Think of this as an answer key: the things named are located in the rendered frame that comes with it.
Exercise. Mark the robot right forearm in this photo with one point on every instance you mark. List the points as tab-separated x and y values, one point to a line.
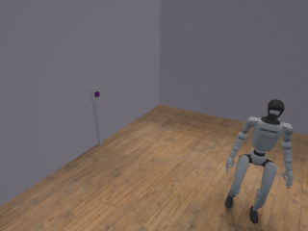
236	146

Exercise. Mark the humanoid robot torso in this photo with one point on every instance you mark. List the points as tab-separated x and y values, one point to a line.
264	138

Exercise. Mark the panel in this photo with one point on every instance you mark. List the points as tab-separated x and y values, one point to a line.
94	102

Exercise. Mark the robot left upper arm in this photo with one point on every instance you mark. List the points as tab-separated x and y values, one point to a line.
287	135

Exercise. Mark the robot left thigh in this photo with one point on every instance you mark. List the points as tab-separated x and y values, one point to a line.
267	179

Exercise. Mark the robot left forearm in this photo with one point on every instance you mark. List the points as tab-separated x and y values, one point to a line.
288	158

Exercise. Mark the right robot hand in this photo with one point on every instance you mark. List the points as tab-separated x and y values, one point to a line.
228	163

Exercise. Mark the left robot hand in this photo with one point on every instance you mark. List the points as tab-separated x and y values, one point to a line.
290	177

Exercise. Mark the robot right upper arm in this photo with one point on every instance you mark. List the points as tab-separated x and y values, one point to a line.
250	122

